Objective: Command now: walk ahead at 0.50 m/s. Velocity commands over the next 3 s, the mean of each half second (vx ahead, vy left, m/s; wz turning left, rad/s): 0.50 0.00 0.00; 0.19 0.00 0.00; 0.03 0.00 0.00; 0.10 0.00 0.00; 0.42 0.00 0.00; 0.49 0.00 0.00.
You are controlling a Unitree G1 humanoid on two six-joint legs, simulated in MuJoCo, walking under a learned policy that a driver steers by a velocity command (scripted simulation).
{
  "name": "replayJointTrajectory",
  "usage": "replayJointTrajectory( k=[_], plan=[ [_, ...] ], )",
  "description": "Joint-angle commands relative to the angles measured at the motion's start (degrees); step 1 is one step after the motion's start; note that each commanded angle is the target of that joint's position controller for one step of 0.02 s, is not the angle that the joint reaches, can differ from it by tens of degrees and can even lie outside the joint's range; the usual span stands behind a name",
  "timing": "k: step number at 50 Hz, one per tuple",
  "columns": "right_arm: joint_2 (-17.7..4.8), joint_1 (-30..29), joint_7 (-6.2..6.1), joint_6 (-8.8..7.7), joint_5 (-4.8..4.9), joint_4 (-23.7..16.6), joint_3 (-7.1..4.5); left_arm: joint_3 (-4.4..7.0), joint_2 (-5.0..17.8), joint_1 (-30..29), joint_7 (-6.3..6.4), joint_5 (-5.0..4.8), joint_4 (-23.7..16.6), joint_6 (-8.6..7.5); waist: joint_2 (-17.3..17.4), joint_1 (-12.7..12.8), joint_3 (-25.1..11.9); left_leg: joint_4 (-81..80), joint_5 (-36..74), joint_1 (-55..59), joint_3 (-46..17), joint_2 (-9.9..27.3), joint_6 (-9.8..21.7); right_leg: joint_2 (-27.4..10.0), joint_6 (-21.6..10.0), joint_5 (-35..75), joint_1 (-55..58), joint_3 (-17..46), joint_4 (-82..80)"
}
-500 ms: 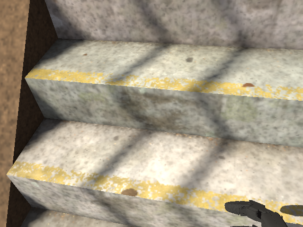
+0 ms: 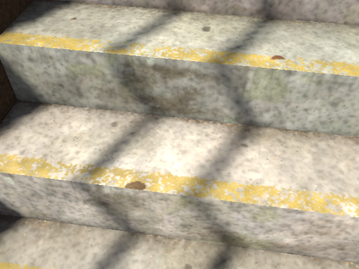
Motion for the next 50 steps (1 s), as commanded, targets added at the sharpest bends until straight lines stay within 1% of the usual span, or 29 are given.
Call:
replayJointTrajectory(
  k=[1, 2, 3, 5, 6, 7, 8, 9, 10, 11, 12, 13, 15, 19, 24, 29, 34, 36, 37, 38, 39, 40, 41, 42, 43, 44, 46, 47, 50],
  plan=[
    [1.8, 12.8, -0.43, -0.14, -0.59, -6.2, -0.21, 0.15, 0.6, -19.6, -0.46, -2.64, -10.0, -3.93, -4.5, -13.7, -2.3, 34.8, -26.4, 12.1, -9.9, -0.2, 1.8, -12.7, -4.5, 15.8, -30.3, 19.1, -10.8],
    [2.5, 21.5, -0.19, -0.07, -2.44, -3.5, 0.25, 0.20, 0.1, -22.2, -0.75, -3.91, -8.2, -3.20, 2.3, -18.8, -2.1, 7.7, -13.6, 16.7, -1.5, 0.8, 4.2, -7.7, 2.3, 14.2, -29.2, 5.4, -8.0],
    [2.4, 25.4, -0.40, 0.42, -2.84, 0.1, -0.20, -0.21, -0.8, -23.1, -0.08, -4.75, -7.1, -2.17, 6.8, -20.4, 2.0, -20.2, -4.4, 15.4, 7.6, -0.4, 5.1, -6.0, 2.6, 16.0, -23.4, -4.2, -4.6],
    [6.6, 24.5, -0.52, 0.98, -2.14, 5.8, 0.61, -1.96, -7.0, -20.7, 1.53, -4.65, -8.8, -1.55, 9.8, -13.7, 4.3, -42.9, 8.1, 13.4, 12.6, 0.8, 5.0, -3.2, 0.3, 8.5, -16.3, -9.1, 15.5],
    [7.5, 23.3, -0.07, 0.30, -2.99, 7.5, 1.54, -2.94, -9.8, -20.2, 1.60, -6.41, -12.0, -1.68, 10.6, -11.1, 5.3, -45.9, 11.5, 12.7, 6.5, 3.8, 5.3, -0.3, 0.8, 5.3, -23.4, -6.0, 40.2],
    [5.0, 17.9, 0.44, -0.53, -5.65, 6.8, 2.58, -2.62, -13.5, -21.0, 0.36, -8.10, -15.1, -1.73, 7.1, -6.3, 5.9, -32.9, 10.8, 14.3, -3.0, 7.3, 2.2, 2.3, 0.9, 6.9, -37.2, 5.2, 67.7],
    [1.3, 12.7, 0.95, -1.30, -5.90, 3.4, 1.80, -2.72, -14.3, -8.4, -2.00, -7.97, -15.3, -3.77, 4.5, 2.8, 7.5, -31.3, 17.9, 8.3, -16.5, 15.3, -0.7, 2.4, -0.4, 21.1, -42.6, 12.6, 77.2],
    [-4.6, 15.6, 1.19, -0.91, -3.35, 3.3, -0.18, -2.94, -12.6, 1.4, -3.68, -5.51, -13.4, -5.27, 1.2, 5.4, 0.1, -32.9, 7.3, 16.8, -23.5, 18.9, -1.8, -0.1, 0.2, 27.3, -46.6, 14.5, 75.2],
    [-15.3, 13.2, -0.80, -2.74, -1.98, 1.1, -3.98, -1.88, -5.5, 1.5, -3.02, -7.14, -13.1, -4.98, 4.7, 5.1, -0.9, -47.8, -32.8, 23.1, -42.5, 28.4, 4.2, -5.6, 1.4, 29.0, -53.2, 19.1, 66.2],
    [-10.9, 8.6, -1.94, -3.89, -3.59, 0.9, -3.06, -0.70, 0.2, -9.8, -1.56, -7.33, -13.4, -3.99, -4.1, 0.9, 2.8, -52.4, -47.0, 17.8, -50.3, 28.1, 4.9, -7.7, 4.1, 35.6, -55.0, 17.2, 62.5],
    [-5.8, 8.3, -2.26, -4.42, -5.13, 1.7, -1.26, -0.01, 1.4, -17.9, -0.81, -6.48, -13.2, -2.69, -10.6, -2.5, 4.9, -51.7, -45.8, 12.7, -47.6, 25.5, 5.0, -6.7, 5.5, 40.4, -52.8, 16.0, 62.3],
    [-3.9, 8.7, -2.38, -5.05, -5.13, 1.2, -0.11, -0.13, -0.1, -19.1, -0.32, -5.78, -12.4, -1.64, -11.0, -3.7, 4.5, -50.1, -42.6, 9.4, -43.9, 22.8, 5.0, -6.4, 6.0, 42.7, -48.9, 13.7, 60.4],
    [-2.4, 13.0, -3.67, -5.41, -3.12, 2.4, 0.70, -0.67, -3.5, -18.5, 0.27, -5.12, -10.5, -0.81, -6.9, -5.6, 4.0, -45.9, -36.1, 8.0, -33.2, 18.2, 4.5, -6.9, 5.8, 48.4, -44.5, 9.1, 56.1],
    [-0.2, 21.8, -3.29, -4.19, -2.73, 6.7, 0.23, -0.28, -5.3, -15.1, 0.00, -5.66, -6.1, -1.99, 2.3, -8.1, 0.2, -43.4, -29.1, 15.8, -22.9, 15.2, 3.5, -6.9, 3.6, 49.1, -41.5, 4.8, 52.5],
    [1.4, 21.2, -2.01, -3.46, -2.67, 8.2, -0.42, 0.68, -3.9, -12.7, -0.40, -5.46, -2.8, -2.14, 5.9, -7.7, 1.2, -45.6, -28.8, 17.7, -19.6, 16.9, 4.9, -7.2, 2.6, 45.0, -40.0, 3.9, 49.2],
    [0.5, 14.0, -2.54, -2.83, -2.95, 6.9, -1.15, 1.94, -1.7, -9.9, 0.07, -4.78, 0.5, -1.14, 6.4, -5.4, 2.0, -47.9, -21.7, 9.6, -12.6, 16.5, 5.9, -10.2, 4.5, 42.9, -23.5, -0.5, 32.8],
    [-2.2, 4.8, -2.78, -0.97, -1.43, 4.3, -2.42, 2.44, -0.4, -8.8, 0.25, -4.66, 3.7, 0.40, 7.5, -3.7, 0.3, -50.9, -11.5, 2.9, -4.5, 15.2, 4.8, -10.7, 2.8, 34.5, 7.8, -5.4, -9.6],
    [-4.0, 6.2, -3.49, 0.11, -1.37, 5.0, -3.05, 4.20, 2.3, -4.0, 0.45, -5.14, 5.4, 1.29, 10.1, -2.7, -0.1, -48.7, -7.4, 9.0, -6.9, 15.9, 5.6, -9.1, 1.5, 23.7, 16.6, -5.3, -29.1],
    [-2.3, 5.7, -3.65, 0.79, -1.04, 5.9, -2.49, 5.35, 3.6, 1.0, 0.57, -4.78, 7.6, 1.86, 9.7, -0.2, -0.6, -43.1, -1.9, 11.4, -6.2, 15.2, 3.9, -8.0, 0.3, 26.7, 22.6, -5.0, -42.8],
    [1.7, 5.1, -3.55, 0.98, 0.00, 5.9, -1.34, 6.09, 4.8, 2.0, -0.05, -4.35, 9.5, 1.87, 6.2, -0.8, 1.5, -32.1, 0.3, 15.2, -3.2, 11.5, 0.8, -7.5, -0.4, 33.7, 22.6, -3.3, -60.8],
    [4.7, 8.9, -2.64, 0.58, 0.20, 6.4, -0.72, 5.44, 3.8, 0.6, -1.02, -3.50, 11.6, 1.06, 2.4, -5.7, 0.4, -24.0, -4.1, 15.0, -3.2, 10.1, -0.2, -6.6, 0.8, 46.0, 25.4, -3.5, -64.0],
    [7.5, 14.7, -1.29, -0.14, -1.13, 8.0, -0.42, 5.57, 5.6, 4.8, -1.19, -3.33, 13.8, 0.72, -10.5, -7.9, -4.4, -10.3, -25.1, -0.1, -3.7, 6.8, -4.3, -15.7, 0.7, 94.5, 40.4, 6.0, -52.8],
    [9.2, 22.7, -0.37, -0.91, -0.09, 12.8, -0.46, 5.33, 5.9, 8.1, -1.54, -3.18, 13.9, 1.22, -17.2, -7.1, -11.6, 0.6, -29.4, -3.2, -11.2, 0.9, -7.1, -22.1, -5.1, 109.3, 44.5, 11.4, -50.5],
    [7.2, 23.8, -0.47, -0.86, 1.70, 14.0, -1.25, 5.39, 7.0, 5.3, -2.14, -1.60, 12.2, 1.11, -17.1, -6.4, -14.9, 12.1, -30.4, -1.5, -13.7, 0.1, -9.9, -25.7, -11.9, 92.2, 38.7, 15.9, -54.8],
    [5.3, 17.2, -1.28, 0.15, 2.75, 13.2, -2.23, 5.03, 5.5, 1.7, -2.25, 0.10, 11.1, 0.91, -13.6, -6.3, -10.3, 16.0, -31.2, -2.7, -15.9, 0.2, -11.7, -24.5, -13.7, 71.5, 32.0, 15.1, -58.0],
    [5.0, 11.5, -2.41, 1.23, 2.45, 11.9, -2.14, 4.18, 2.8, -3.7, -2.13, 0.24, 10.8, 0.89, -10.8, -7.2, -3.6, 14.7, -30.1, -4.8, -15.7, 1.5, -12.7, -22.1, -12.2, 56.9, 27.0, 13.0, -60.6],
    [5.8, 9.3, -3.42, 2.17, -0.97, 11.6, -1.95, 3.19, -0.4, -6.6, 0.24, -1.93, 11.5, 1.14, -8.6, -8.8, 0.3, 5.4, -27.0, 0.4, -13.4, 2.9, -13.8, -17.4, -9.2, 47.6, 23.3, 8.2, -60.8],
    [5.8, 9.0, -3.28, 2.21, -1.39, 12.0, -1.66, 3.34, -0.1, -6.7, 1.12, -2.49, 11.6, 1.41, -8.5, -8.7, 1.1, -4.6, -25.3, 3.0, -10.0, 3.5, -13.6, -15.5, -7.2, 45.3, 24.3, 5.6, -61.5],
    [6.7, 3.2, -2.83, 1.31, 1.14, 11.8, -0.94, 4.65, 4.2, 0.7, 3.07, -3.42, 13.4, 2.55, -9.4, -4.4, 4.0, -34.1, -22.2, 7.3, -5.6, 1.9, -11.3, -13.9, -3.0, 42.4, 32.6, 7.0, -63.9]
  ],
)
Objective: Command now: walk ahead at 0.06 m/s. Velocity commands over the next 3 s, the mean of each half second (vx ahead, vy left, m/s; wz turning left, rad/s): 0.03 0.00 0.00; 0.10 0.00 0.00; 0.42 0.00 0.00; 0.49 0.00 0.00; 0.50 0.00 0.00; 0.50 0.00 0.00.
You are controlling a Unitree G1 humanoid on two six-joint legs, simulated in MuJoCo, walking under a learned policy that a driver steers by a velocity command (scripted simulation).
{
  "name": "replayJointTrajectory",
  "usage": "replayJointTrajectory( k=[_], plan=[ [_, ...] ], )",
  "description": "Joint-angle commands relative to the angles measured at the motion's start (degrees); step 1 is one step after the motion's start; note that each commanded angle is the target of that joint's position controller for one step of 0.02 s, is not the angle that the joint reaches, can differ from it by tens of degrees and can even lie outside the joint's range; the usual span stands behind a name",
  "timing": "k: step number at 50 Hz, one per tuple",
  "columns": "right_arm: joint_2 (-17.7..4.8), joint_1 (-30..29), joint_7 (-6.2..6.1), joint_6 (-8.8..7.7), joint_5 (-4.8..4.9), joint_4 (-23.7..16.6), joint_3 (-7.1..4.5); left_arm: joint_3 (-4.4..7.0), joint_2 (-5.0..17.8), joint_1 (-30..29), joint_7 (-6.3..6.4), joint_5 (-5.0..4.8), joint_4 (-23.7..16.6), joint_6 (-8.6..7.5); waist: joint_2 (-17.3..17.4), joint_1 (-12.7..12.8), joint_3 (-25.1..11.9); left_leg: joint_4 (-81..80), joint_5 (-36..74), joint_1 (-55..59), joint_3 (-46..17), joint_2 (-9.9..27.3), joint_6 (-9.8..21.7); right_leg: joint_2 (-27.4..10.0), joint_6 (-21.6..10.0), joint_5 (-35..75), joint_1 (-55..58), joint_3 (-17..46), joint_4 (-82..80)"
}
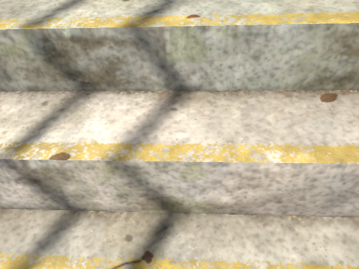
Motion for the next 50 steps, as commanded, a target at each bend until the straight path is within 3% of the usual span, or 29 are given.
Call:
replayJointTrajectory(
  k=[1, 2, 3, 4, 5, 7, 8, 12, 21, 34, 38, 40, 44, 46, 48, 50],
  plan=[
    [-1.3, -2.4, -0.04, -0.87, 0.85, -1.6, 0.76, 0.75, 6.2, 0.0, 0.71, -0.41, -2.8, -0.87, -11.5, 0.8, 6.7, -23.0, 9.3, 2.4, 1.2, 0.7, 1.6, -11.3, -1.8, 19.9, 4.5, 13.2, -12.9],
    [-3.2, 0.9, -0.18, -0.58, -0.56, -0.4, 0.42, 0.73, 5.8, -0.3, 0.41, -0.79, -2.0, -1.38, -10.9, -0.5, 5.0, -23.6, 13.5, 3.6, -0.8, 2.3, 3.3, -11.6, -1.4, 16.6, 5.3, 14.4, -12.3],
    [-4.4, 2.5, -0.20, -0.45, -1.06, -0.2, 0.30, 1.17, 6.5, -0.4, -0.11, -1.20, -1.7, -1.83, -9.8, -0.3, 4.2, -24.8, 13.2, 4.0, -0.6, 2.6, 4.5, -10.5, -1.2, 8.0, 4.6, 14.0, -12.9],
    [-6.2, 2.8, 0.12, -0.49, -0.99, 0.4, -0.28, 1.54, 7.0, 0.3, -0.47, -0.98, -1.6, -1.75, -5.6, 0.9, 3.8, -23.4, 9.2, 2.3, 0.1, 1.6, 6.0, -8.3, -0.5, 2.9, 5.7, 13.1, -15.3],
    [-4.4, 3.1, 0.34, -0.79, -0.81, 0.8, -0.18, 1.67, 7.5, -2.8, -0.03, -0.91, -1.8, -1.36, -3.7, -0.8, 4.7, -23.2, 8.7, -0.4, 0.5, 1.3, 6.7, -8.0, -0.2, 0.0, 6.1, 12.3, -15.7],
    [-1.8, 4.3, 0.27, -1.68, -1.08, 2.4, 0.23, 1.25, 6.0, -4.1, 0.28, -0.67, -1.3, -1.10, -1.8, -1.3, 4.3, -25.1, 10.0, 0.5, 0.0, 1.9, 6.8, -7.9, 0.1, 0.3, 6.0, 11.7, -16.0],
    [-1.9, 4.3, 0.31, -2.12, -1.11, 2.4, 0.31, 1.56, 6.8, -4.1, 0.20, -0.67, -1.2, -1.06, -2.1, -1.1, 3.6, -25.1, 9.1, 0.4, 0.3, 1.9, 6.9, -7.5, 0.6, 0.6, 6.8, 11.2, -16.7],
    [-3.0, 5.3, 0.13, -3.08, -0.83, 3.7, 0.10, 1.48, 6.3, -5.7, -0.36, -0.43, -0.9, -0.95, -2.3, -1.1, 2.2, -25.5, 8.8, -0.7, 0.2, 2.2, 6.9, -6.8, 0.5, -0.1, 8.5, 10.4, -17.5],
    [-4.2, 7.3, -1.13, -3.61, -0.85, 5.9, -0.04, 1.37, 6.3, -6.1, -1.14, -0.55, 0.5, -0.80, -3.1, -1.2, 3.2, -26.8, 9.7, -1.4, 0.0, 2.5, 7.2, -5.6, 0.4, -0.2, 8.0, 8.6, -18.1],
    [-4.6, 7.0, -0.65, -4.10, -0.99, 6.7, -0.37, 1.18, 6.9, -6.1, -1.41, -0.73, 1.5, -0.80, -1.9, -1.2, 2.3, -28.2, 13.3, 0.1, 0.2, 2.2, 7.3, -4.8, -1.0, 3.9, 7.5, 6.6, -15.6],
    [-4.5, 6.4, 0.08, -4.32, -1.16, 6.5, -0.43, 1.00, 7.0, -5.9, -1.66, -0.69, 1.7, -0.91, -1.9, -1.2, 1.4, -27.7, 15.2, 0.5, 0.2, 2.1, 7.5, -4.9, -1.3, 6.4, 7.3, 6.0, -14.3],
    [-3.2, 7.2, 0.18, -4.62, -0.88, 7.5, -0.06, 0.68, 6.6, -6.4, -1.25, -1.04, 2.1, -0.71, -3.0, -1.3, 1.3, -27.7, 10.3, -0.1, 1.1, 1.5, 7.9, -5.2, -1.8, -2.7, 6.5, 6.9, -15.7],
    [-4.0, 5.3, 0.19, -5.68, -0.40, 6.2, -0.02, 2.18, 11.5, -5.4, -0.36, -1.92, 1.9, -0.09, -6.4, -0.5, 2.0, -18.6, 0.8, -8.7, 4.0, -1.2, 11.1, -9.2, -6.3, -19.4, 4.9, 13.2, -16.1],
    [-3.1, 5.5, 0.57, -6.42, -0.27, 6.2, 0.38, 2.45, 12.0, -4.3, -0.01, -1.81, 1.8, 0.50, -6.8, -0.6, 2.0, -15.0, 2.1, -11.3, 5.0, -1.4, 12.2, -11.8, -8.3, -20.2, 4.5, 16.3, -15.4],
    [-2.7, 5.5, 0.91, -6.74, -0.57, 6.0, 0.73, 2.65, 12.2, -5.0, 0.39, -2.30, 1.3, 0.80, -6.1, -1.2, 2.5, -14.1, 3.9, -10.9, 5.7, -1.3, 12.9, -12.8, -9.1, -18.1, 2.0, 16.3, -13.8],
    [-3.4, 7.0, 1.19, -6.63, -0.74, 6.6, 0.80, 2.32, 11.4, -6.9, 0.09, -2.50, 0.5, 0.56, -3.3, -2.1, 3.1, -17.6, 2.5, -6.5, 4.0, -1.4, 14.0, -9.6, -8.3, -14.0, -2.1, 11.8, -10.4]
  ],
)
Over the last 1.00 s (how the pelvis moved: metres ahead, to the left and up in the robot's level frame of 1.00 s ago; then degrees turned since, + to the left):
-0.06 -0.15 -0.08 0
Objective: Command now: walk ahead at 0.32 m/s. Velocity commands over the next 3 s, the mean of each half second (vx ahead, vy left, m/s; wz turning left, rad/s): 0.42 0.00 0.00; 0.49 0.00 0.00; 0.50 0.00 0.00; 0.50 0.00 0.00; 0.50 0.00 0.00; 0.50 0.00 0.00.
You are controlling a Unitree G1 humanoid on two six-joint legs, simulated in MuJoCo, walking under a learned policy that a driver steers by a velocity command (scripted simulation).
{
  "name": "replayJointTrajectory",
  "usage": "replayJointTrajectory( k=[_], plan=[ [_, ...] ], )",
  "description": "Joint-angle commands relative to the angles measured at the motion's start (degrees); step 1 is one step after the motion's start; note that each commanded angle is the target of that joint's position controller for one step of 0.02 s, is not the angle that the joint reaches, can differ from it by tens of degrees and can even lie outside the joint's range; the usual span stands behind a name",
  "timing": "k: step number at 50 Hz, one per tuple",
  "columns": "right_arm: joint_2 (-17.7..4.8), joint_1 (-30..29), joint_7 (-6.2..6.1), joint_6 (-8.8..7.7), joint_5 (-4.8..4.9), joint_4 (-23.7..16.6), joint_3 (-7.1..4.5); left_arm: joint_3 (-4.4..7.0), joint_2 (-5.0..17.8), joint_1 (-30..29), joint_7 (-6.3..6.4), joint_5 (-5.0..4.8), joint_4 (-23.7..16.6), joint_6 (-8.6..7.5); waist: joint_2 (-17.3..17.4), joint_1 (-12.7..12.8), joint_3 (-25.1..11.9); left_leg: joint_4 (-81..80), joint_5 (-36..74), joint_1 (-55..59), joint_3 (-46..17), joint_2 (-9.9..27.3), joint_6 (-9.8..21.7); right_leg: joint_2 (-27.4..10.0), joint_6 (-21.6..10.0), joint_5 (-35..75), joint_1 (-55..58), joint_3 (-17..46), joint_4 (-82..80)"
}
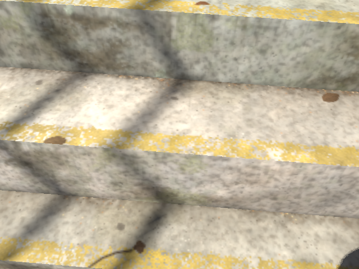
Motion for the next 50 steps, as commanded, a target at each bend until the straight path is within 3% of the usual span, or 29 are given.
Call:
replayJointTrajectory(
  k=[1, 4, 9, 12, 15, 16, 19, 20, 22, 23, 24, 25, 26, 27, 29, 32, 33, 35, 38, 39, 40, 41, 42, 43, 44, 45, 47, 49, 50],
  plan=[
    [-4.7, 4.4, 0.29, -0.46, -0.21, -0.6, -0.42, 0.66, 5.6, -4.4, -0.11, -0.59, -3.7, -0.81, 2.9, -1.2, 4.9, -7.3, -3.6, -3.8, -1.2, 0.2, 4.2, -7.2, -6.4, -11.9, -1.4, 9.0, -5.2],
    [-10.0, 6.2, -0.13, 0.86, -0.28, -0.4, -1.87, -1.11, 1.5, -2.7, -1.40, -0.54, -3.0, -2.93, 13.0, -0.3, 3.8, -13.5, -3.6, 5.6, -12.9, 6.3, 8.1, 0.0, -2.6, -2.6, -9.9, -1.1, 11.6],
    [-12.7, 11.6, -1.23, 1.56, -0.57, -0.4, -3.11, -1.37, 2.9, -5.3, -3.28, -1.38, -2.3, -5.48, 12.6, -4.2, 1.0, -16.3, 23.0, 21.6, -26.7, 21.1, 17.2, -1.3, 4.4, -16.0, -32.1, 5.5, 62.5],
    [-7.9, 17.1, -2.44, -0.53, -0.52, 1.0, -1.58, -4.74, -6.7, -22.8, -1.86, -3.56, -19.3, -8.37, 8.6, -6.1, 6.7, -11.9, 37.3, 40.9, -22.7, 24.0, 10.6, -0.8, 5.3, -37.8, -77.1, 20.1, 117.5],
    [-3.6, 27.3, -2.95, -0.26, -1.94, 4.7, -0.66, -7.97, -7.6, -33.9, -4.01, -1.91, -29.8, -12.13, -2.0, -10.6, 2.9, -6.8, 49.3, 66.3, -16.9, 21.1, 3.9, -0.7, 2.6, -51.0, -102.2, 17.7, 117.9],
    [-6.1, 32.9, -3.56, 0.16, -2.14, 4.9, -1.16, -8.52, -7.6, -33.6, -4.63, -1.29, -30.7, -12.96, -1.6, -10.9, -3.1, -2.1, 61.5, 78.3, -17.7, 21.7, 3.9, -0.9, 2.9, -53.0, -105.5, 16.9, 112.3],
    [-10.1, 16.4, -6.80, 1.18, 1.98, -3.8, -1.88, -11.98, -10.8, -23.8, -8.97, 1.71, -32.4, -11.70, 0.3, 1.0, -16.1, -9.5, 52.7, 48.6, -12.2, 19.5, -0.2, -11.8, 2.2, -34.1, -61.6, 14.4, 68.3],
    [-12.1, -4.3, -6.17, 1.96, 1.77, -12.0, -1.33, -9.63, -4.4, -12.3, -10.15, 2.22, -28.8, -11.55, -5.4, 11.9, -23.2, -10.5, 74.2, 27.7, -0.8, 11.3, -0.2, -5.6, 1.5, -15.2, -19.1, 6.8, 38.9],
    [-22.4, -11.4, -2.36, 0.66, 1.03, -17.9, -4.44, -3.46, 5.7, 4.2, -6.15, 1.24, -18.1, -7.38, 4.7, 15.6, -23.2, -2.4, 85.8, 16.7, -5.6, 13.1, 5.4, -4.1, -0.6, 16.7, 14.4, 10.2, 5.8],
    [-18.4, -10.3, -1.18, -0.55, 0.71, -19.0, -4.23, -1.62, 7.7, 4.8, -5.00, 1.49, -16.1, -6.70, 1.1, 14.9, -18.2, 15.2, 66.8, 14.3, -4.6, 7.3, 0.6, -8.2, -3.7, 28.8, 20.5, 15.5, -15.4],
    [-9.8, -11.1, 0.63, -2.11, -1.23, -20.9, -2.23, -2.47, 5.7, 1.4, -4.87, 0.46, -11.7, -5.91, -11.1, 8.3, -2.9, 37.8, 2.5, -3.9, -1.5, -1.0, -3.5, -12.9, -3.7, 45.4, 22.3, 16.4, -27.8],
    [-2.6, -3.6, 2.20, -5.11, -1.71, -19.7, -1.84, -3.29, 4.7, -2.9, -4.56, 3.77, -9.3, -5.43, -23.9, 0.4, 2.6, 80.1, -18.6, -41.6, -9.7, -11.8, -4.7, -14.5, -1.7, 90.3, 38.2, 11.5, -5.8],
    [1.9, 4.9, 3.74, -7.71, -1.24, -18.8, -0.41, -0.27, 9.8, 6.3, -3.84, 5.24, -5.7, -4.87, -20.9, 0.8, -6.9, 98.6, -22.8, -60.9, -14.3, -15.5, -3.0, -23.4, -2.4, 127.7, 49.6, 13.9, 13.0],
    [0.0, 2.3, 3.38, -7.87, 0.36, -19.4, -0.85, 1.54, 10.0, 10.6, -4.11, 4.14, -2.7, -4.19, -11.4, 2.9, -4.3, 108.6, -21.0, -70.9, -10.0, -16.4, -4.1, -22.0, -0.6, 120.6, 49.3, 13.1, 12.0],
    [4.6, -8.8, 3.57, -6.52, 2.38, -28.2, 3.01, 1.95, 4.9, 2.2, -4.48, 2.57, -4.4, -3.18, -4.5, -0.6, -0.3, 111.0, -15.8, -78.0, -1.5, -9.4, -4.9, -16.0, 2.3, 71.9, 36.1, 9.3, 4.9],
    [8.6, -30.0, 4.25, -5.72, -2.80, -36.4, 6.66, 1.54, -1.9, 25.2, -1.34, 0.99, 4.8, -3.42, -0.6, 10.1, -7.4, 98.4, -12.6, -73.6, 6.1, -5.6, -8.0, -9.5, 4.7, 87.1, 49.1, 20.8, 5.8],
    [7.2, -27.8, 4.38, -6.06, -2.32, -39.1, 6.90, 2.03, 0.8, 18.4, -0.07, 0.44, 1.5, -3.84, -1.5, 5.0, -9.4, 86.7, -9.2, -64.9, 4.7, -1.7, -8.5, -11.7, 3.2, 86.2, 43.9, 25.4, 3.4],
    [2.3, -19.7, 4.49, -3.96, -2.11, -35.7, 5.71, 1.89, 4.5, 3.1, 1.80, 1.07, -5.5, -4.38, -0.5, -0.9, -14.9, 74.5, -0.8, -43.9, 2.5, -0.9, -7.9, -14.7, 1.9, 82.7, 32.3, 27.6, -3.0],
    [-2.0, -25.7, 3.17, -0.58, -4.58, -36.0, 4.63, 2.30, 8.6, -8.0, 3.25, -0.46, -12.1, -4.41, -3.6, -3.0, -10.6, 37.8, 6.3, -10.1, 9.2, -5.2, -5.7, -11.1, 2.3, 108.1, 10.3, 18.3, -6.7],
    [-1.9, -30.6, 1.73, 1.59, -3.02, -36.8, 4.25, 3.30, 11.5, -1.3, 3.88, -0.19, -12.3, -4.34, -10.4, 1.4, -7.7, 21.8, -6.7, -5.4, 10.0, -7.8, -6.6, -10.9, 1.6, 111.1, 11.3, 22.3, -7.6],
    [-9.2, -26.0, 2.38, 1.58, -3.71, -34.8, 1.68, 3.59, 11.0, -0.3, 3.55, 0.50, -12.6, -3.85, -7.1, -2.1, -9.0, 6.7, 5.4, 1.9, 7.4, -8.4, -4.5, -6.5, 7.4, 128.6, 20.6, 18.2, 0.6],
    [-9.6, -17.8, 2.70, 3.01, -0.49, -30.2, 0.02, 5.43, 15.4, -2.4, 3.63, -0.43, -16.1, -4.25, -8.7, -5.0, -9.8, -14.0, 15.3, 8.2, -0.6, -4.9, -3.1, -9.0, 7.0, 113.1, 23.1, 23.8, 10.7],
    [-9.8, -4.5, 3.35, 4.50, 1.18, -22.9, -1.26, 5.94, 15.1, -6.4, 3.10, -2.49, -19.8, -5.40, 2.7, -9.3, -7.4, -34.3, 42.2, 18.6, -4.4, 2.4, 2.3, -1.8, 10.7, 67.9, 15.2, 19.2, 39.3],
    [-5.9, -5.4, 3.86, 5.19, 0.51, -16.7, 0.23, 4.53, 7.3, -0.1, 1.85, -3.66, -20.6, -6.80, 23.8, -4.1, 2.3, -37.7, 66.4, 33.2, -7.4, 12.2, 7.4, 10.8, 15.2, -36.6, -23.1, 9.9, 88.7],
    [-2.6, -19.3, 3.56, 3.07, -3.90, -16.6, 3.30, 0.27, -3.3, 4.9, 1.24, -4.37, -23.2, -9.08, 25.8, 5.7, 14.1, -27.5, 86.5, 26.2, 5.5, 13.4, 3.3, 13.8, 9.4, -55.5, -49.6, 10.8, 127.8],
    [-5.4, -17.7, 3.06, 1.13, -6.68, -14.4, 1.09, -0.59, -4.3, 6.7, 0.62, -5.64, -26.3, -10.13, 18.8, 9.2, 10.1, -9.8, 109.8, 35.5, 3.5, 18.4, 4.1, 11.9, 6.7, -58.5, -63.0, 9.7, 129.5],
    [-8.9, -23.7, 1.52, 1.07, -4.11, -17.3, -1.10, -1.16, 1.7, 12.3, -2.65, -5.59, -24.9, -10.22, -2.7, 10.9, -0.1, -8.6, 80.9, 45.4, 5.9, 17.0, 2.2, 2.6, 4.2, -45.7, -69.9, 8.5, 109.0],
    [-14.8, -30.2, 0.81, 4.12, 0.26, -21.5, -2.39, -3.28, -1.4, 15.4, -3.29, -2.61, -23.9, -9.23, -4.1, 13.4, -2.0, -15.4, 50.7, 25.4, 13.8, 11.6, 1.2, -0.3, 6.5, -30.5, -56.9, 4.8, 97.7],
    [-16.1, -33.4, 0.70, 5.00, -0.08, -23.7, -2.73, -3.46, -1.5, 15.6, -3.20, -1.53, -24.2, -7.57, -2.7, 14.7, -2.8, -20.3, 41.0, 12.8, 20.9, 8.6, 1.8, 0.3, 8.4, -20.2, -43.3, 2.8, 86.2]
  ],
)
Over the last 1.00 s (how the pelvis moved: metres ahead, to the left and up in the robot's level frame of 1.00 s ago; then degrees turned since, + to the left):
0.00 0.01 0.00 1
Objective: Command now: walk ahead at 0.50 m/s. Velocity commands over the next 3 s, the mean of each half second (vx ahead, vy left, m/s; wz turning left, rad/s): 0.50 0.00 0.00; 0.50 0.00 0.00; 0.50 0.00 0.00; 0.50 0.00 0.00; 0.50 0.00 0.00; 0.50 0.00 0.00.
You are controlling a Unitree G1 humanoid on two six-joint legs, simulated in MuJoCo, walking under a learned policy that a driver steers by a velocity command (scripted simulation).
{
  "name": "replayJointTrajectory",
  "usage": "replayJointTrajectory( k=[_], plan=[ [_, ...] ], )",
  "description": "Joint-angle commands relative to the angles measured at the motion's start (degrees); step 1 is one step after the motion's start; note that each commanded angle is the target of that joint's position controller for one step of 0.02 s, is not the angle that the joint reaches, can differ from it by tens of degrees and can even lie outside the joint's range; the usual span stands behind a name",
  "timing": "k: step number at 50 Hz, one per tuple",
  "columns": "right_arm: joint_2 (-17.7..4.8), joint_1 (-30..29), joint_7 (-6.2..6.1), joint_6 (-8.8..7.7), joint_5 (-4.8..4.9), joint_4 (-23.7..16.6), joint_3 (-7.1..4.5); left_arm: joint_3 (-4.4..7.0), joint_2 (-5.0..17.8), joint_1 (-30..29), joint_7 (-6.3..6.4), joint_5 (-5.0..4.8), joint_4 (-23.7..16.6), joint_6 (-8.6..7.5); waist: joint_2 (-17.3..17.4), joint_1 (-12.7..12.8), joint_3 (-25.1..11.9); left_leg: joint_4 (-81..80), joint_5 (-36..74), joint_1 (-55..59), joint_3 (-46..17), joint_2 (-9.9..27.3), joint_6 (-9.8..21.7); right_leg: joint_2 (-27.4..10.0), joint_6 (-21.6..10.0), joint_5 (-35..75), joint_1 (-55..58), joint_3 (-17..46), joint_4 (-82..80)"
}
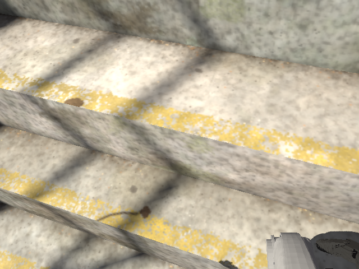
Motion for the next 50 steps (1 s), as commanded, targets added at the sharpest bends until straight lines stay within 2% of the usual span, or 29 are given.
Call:
replayJointTrajectory(
  k=[1, 2, 5, 7, 9, 11, 12, 15, 19, 22, 24, 26, 29, 30, 31, 32, 33, 34, 35, 36, 37, 38, 39, 40, 41, 42, 43, 46, 50],
  plan=[
    [-12.6, -15.0, 3.00, 3.65, 0.18, -6.4, -1.11, -1.55, -2.0, 18.3, -0.05, 2.70, 0.8, 3.14, -5.3, 8.2, -16.0, -6.2, 38.4, -12.5, 13.9, 6.4, 5.1, -1.6, 1.9, 17.9, 26.9, -8.9, -11.1],
    [-17.5, -17.7, 5.48, 3.00, 0.63, -6.3, -2.48, -0.52, 1.3, 23.6, 1.78, 4.23, -0.5, 4.39, 2.9, 14.4, -20.5, -10.6, 55.0, -19.2, 12.4, 11.4, 6.8, -3.7, 1.0, 21.5, 48.7, -11.0, -20.3],
    [-11.4, -15.0, 4.91, 2.70, 2.43, -5.8, 0.10, 6.10, 14.8, 32.9, 3.45, 7.37, 7.6, 6.04, 5.2, 16.1, -21.5, 13.9, 92.0, 9.5, 5.4, 10.8, 6.7, 1.2, -5.3, 0.4, 48.0, -5.8, -48.2],
    [-2.7, -2.9, 4.92, 2.52, 3.86, -3.9, 1.61, 6.99, 14.2, 25.1, 2.68, 8.10, 12.1, 7.11, -17.7, 4.9, -23.9, 48.4, 12.5, -8.4, -3.3, 3.3, 3.6, -4.0, -13.4, -2.8, 56.3, 17.9, -67.1],
    [1.5, -3.5, 6.53, 2.77, 4.88, -6.1, 2.17, 5.37, 16.2, 10.2, 1.79, 6.34, 7.3, 5.26, -20.9, -5.9, -13.3, 77.0, -5.3, -13.5, -15.6, -9.2, -1.8, -8.8, -17.7, -22.1, 30.9, 51.4, -108.4],
    [0.4, 13.7, 7.06, 3.44, 0.55, -2.6, 1.74, 4.43, 9.4, 3.3, 1.82, 2.98, 7.4, 5.84, -14.0, -13.7, -9.4, 85.5, -10.4, -20.9, -12.7, -7.4, -7.8, -9.1, -11.5, -3.5, 30.6, 25.8, -87.6],
    [-2.8, 24.4, 6.01, 4.75, 2.07, -0.4, 0.69, 3.70, 7.1, -5.6, 1.90, 3.80, 5.8, 5.20, -14.6, -19.5, -6.5, 92.6, -10.1, -19.4, -9.9, -9.0, -9.1, -9.1, -7.4, 1.1, 23.9, 14.7, -81.1],
    [-6.2, 20.0, 3.94, 6.18, 1.29, -2.8, 0.13, 3.15, 5.6, 1.2, 3.68, 5.87, 4.2, 3.97, -8.9, -13.9, -4.7, 82.9, -7.0, -18.3, -11.2, -8.2, -7.3, -13.8, -2.7, -1.0, 18.7, 7.7, -80.7],
    [-5.8, 32.0, 2.53, 6.99, 1.63, -1.8, 0.44, 3.60, 7.6, -4.7, 5.73, 8.38, -3.9, 4.81, -14.5, -18.5, -7.0, 68.6, -11.3, -8.8, -4.0, -8.7, -3.5, -8.5, 5.2, 7.2, 15.7, -7.0, -72.2],
    [-5.3, 32.9, 3.12, 6.86, -0.51, -6.3, 3.95, 2.01, 1.0, -13.2, 6.32, 5.92, -11.7, 5.11, -3.1, -16.8, -2.6, 40.4, 0.6, -15.2, -8.5, 0.7, 5.4, -6.9, 7.3, 6.8, 13.5, -8.0, -45.9],
    [-0.1, 5.5, 6.07, 5.43, -2.76, -14.4, 6.78, 1.20, -3.3, 1.1, 7.64, 2.24, -10.0, 7.22, 11.7, -0.9, -2.0, 15.0, 30.7, -28.2, -1.6, 2.5, 4.7, 1.2, 6.8, 0.0, 23.1, -10.0, -6.8],
    [-0.6, 5.3, 4.63, 0.87, -2.11, -18.1, 7.31, 0.55, -2.5, 2.9, 5.95, 2.62, -12.2, 9.07, -3.0, -1.5, 0.1, 12.2, 41.9, -31.1, -8.9, 4.5, 3.0, 11.2, 10.3, 5.0, 25.9, -11.2, 12.1],
    [-5.4, 4.8, 1.55, -0.53, -0.66, -17.4, 7.54, -1.28, 0.2, -5.3, 4.57, 4.13, -19.7, 5.83, -14.7, 3.7, -1.9, -3.9, 78.8, -13.4, -4.8, -2.3, 1.7, 6.6, 2.2, 12.4, 37.9, -5.7, -44.9],
    [-8.2, 17.4, -0.55, -0.39, 1.90, -14.9, 5.79, -3.31, -3.6, -19.0, 2.39, 3.93, -22.3, 4.24, -14.0, -5.2, -3.9, 2.7, 91.6, -1.6, -7.4, 0.3, 1.8, 6.1, 1.6, 15.6, 33.1, -8.6, -57.0],
    [-16.1, 12.7, -0.70, 0.60, 4.46, -15.1, 1.62, -3.37, -1.0, -8.3, 0.70, 5.07, -22.5, 4.03, 6.1, -0.3, -6.9, 9.2, 77.3, -1.7, -21.1, 16.3, 6.2, -10.6, -3.7, 11.9, 34.6, 1.8, -67.3],
    [-8.6, 6.7, -0.89, 3.29, 2.24, -16.0, 2.89, -1.64, 2.4, 6.7, -1.83, 4.35, -14.0, 3.00, 14.0, 2.5, -13.3, 19.8, 61.9, 17.8, -21.9, 13.9, 8.5, -12.5, -7.7, 6.1, 31.8, 7.3, -90.5],
    [-2.9, 20.2, 0.36, 4.00, -1.19, -14.9, 4.12, -0.40, 9.7, 1.8, -3.45, 5.70, -8.5, 1.82, -16.3, -10.3, -27.4, 26.2, 39.5, 13.3, -11.1, 4.1, 3.4, -9.9, -6.5, 71.7, 54.5, 9.5, -72.4],
    [-3.8, 27.9, 3.15, 4.03, 0.58, -12.2, 2.99, 2.38, 12.1, -5.0, -1.13, 5.49, -5.3, 4.51, -47.4, -12.3, -33.8, 31.7, -8.0, -3.6, -11.8, -4.8, -1.1, -16.4, -18.8, 64.5, 60.9, 30.8, -84.8],
    [-11.2, 38.2, 4.71, 3.50, 4.54, -4.9, -0.37, 4.39, 14.6, -9.0, 0.20, 6.62, -5.4, 5.52, -46.3, -13.1, -38.4, 52.7, -29.1, -6.9, -14.3, -8.0, -4.5, -19.0, -23.4, 48.6, 57.9, 32.4, -83.2],
    [-12.1, 52.4, 4.19, 4.06, 4.41, -2.1, -2.72, 2.25, 8.6, -22.9, -0.32, 6.48, -10.3, 1.72, -39.5, -20.7, -40.2, 72.6, -36.7, -7.8, -13.9, -6.3, -3.7, -20.5, -19.0, 50.1, 47.4, 28.4, -71.7],
    [-9.9, 61.7, 3.72, 5.93, 3.29, 2.2, -2.61, -0.77, 0.6, -32.3, -0.47, 7.71, -14.3, -0.31, -20.0, -26.4, -36.6, 74.4, -29.1, 9.1, -9.1, -5.0, -2.0, -17.9, -12.3, 34.9, 20.5, 18.5, -65.8],
    [-7.2, 66.4, 3.53, 7.94, -0.77, 2.0, 0.12, -2.38, -2.3, -43.7, 0.34, 4.79, -16.6, -0.75, -11.9, -34.4, -22.6, 52.6, -12.1, 17.2, -3.8, -0.3, 3.6, -10.3, 2.2, 21.9, 0.3, 0.8, -58.1],
    [-1.3, 61.5, 2.94, 8.56, -3.27, 2.9, 2.37, -3.81, -7.0, -44.9, 1.72, 2.93, -14.7, 0.84, -2.9, -33.5, -11.4, 26.4, -2.4, 9.1, 4.1, -3.4, 7.1, -3.0, 8.1, 13.6, 1.7, -14.5, -50.2],
    [3.4, 46.0, 2.30, 8.09, -0.73, 1.1, 3.79, -4.75, -12.7, -31.8, 2.33, 1.70, -10.8, 3.12, 15.8, -22.2, -7.8, 16.8, -0.6, -6.8, -0.6, -2.6, 7.2, 0.1, 4.0, 8.4, 11.2, -18.7, -23.7],
    [2.7, 29.0, 3.24, 6.95, 0.40, -5.0, 5.69, -3.56, -13.7, -22.0, 2.99, 1.84, -10.3, 4.83, 13.8, -10.6, -5.7, 21.4, -5.8, -13.1, -3.7, -2.6, 5.3, 2.8, 3.3, 12.9, 3.0, -14.5, 0.8],
    [-0.7, 13.2, 3.84, 5.66, 1.54, -10.9, 6.33, -2.33, -10.7, -10.7, 2.06, 2.42, -9.7, 5.19, 9.3, -1.1, -4.2, 21.6, 5.4, -22.4, -10.3, 2.1, 3.2, 4.9, 3.8, 15.9, 1.9, -3.6, 12.9],
    [-13.5, 5.4, 4.02, 4.38, 2.09, -14.9, 3.52, -1.52, -6.6, 1.4, 1.76, 3.09, -9.5, 5.22, 9.0, 3.4, -5.7, 1.5, -25.9, -33.9, -36.5, 16.7, 9.0, 1.3, 3.3, 27.1, 10.7, 4.9, 16.2],
    [-7.8, 8.1, 0.15, 3.06, 0.29, -16.0, 5.16, 2.71, 5.8, -9.4, 2.71, 3.09, -9.4, 6.36, -14.3, -4.3, 8.1, -0.7, -41.9, -29.4, -42.0, 11.5, 1.8, -1.6, 4.0, 38.9, 4.5, 8.2, -9.5],
    [-8.2, 17.3, -2.67, 2.10, 0.03, -16.8, 3.77, 2.69, 0.8, -4.3, 2.35, 3.31, -7.9, 7.34, -5.6, -7.2, -4.5, -0.1, -30.4, -17.3, -27.5, 6.6, 4.3, -1.9, 4.1, 39.8, 20.8, 1.7, -29.5]
  ],
)
Over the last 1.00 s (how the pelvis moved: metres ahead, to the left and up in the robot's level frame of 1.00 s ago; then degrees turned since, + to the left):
0.03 -0.16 0.03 6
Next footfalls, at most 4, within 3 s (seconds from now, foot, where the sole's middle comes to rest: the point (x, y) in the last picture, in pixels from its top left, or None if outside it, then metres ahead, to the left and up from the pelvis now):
0.14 right None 0.09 -0.15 -0.57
0.60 left None -0.32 0.06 -0.99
0.64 right None -0.22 -0.15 -0.82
0.80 left None -0.49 0.05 -1.01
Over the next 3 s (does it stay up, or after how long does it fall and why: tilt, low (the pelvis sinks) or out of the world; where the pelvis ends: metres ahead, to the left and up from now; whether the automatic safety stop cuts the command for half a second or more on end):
stays up -0.32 0.09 -0.23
